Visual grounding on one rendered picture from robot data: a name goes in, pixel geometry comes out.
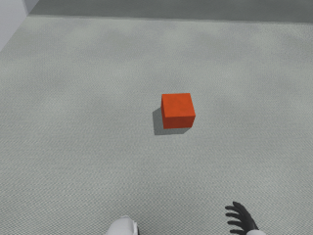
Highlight robot left thigh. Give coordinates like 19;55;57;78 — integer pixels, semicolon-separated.
105;217;138;235

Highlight robot right hand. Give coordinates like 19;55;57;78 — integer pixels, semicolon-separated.
225;201;259;235

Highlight carton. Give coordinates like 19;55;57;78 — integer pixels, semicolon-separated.
160;93;196;129

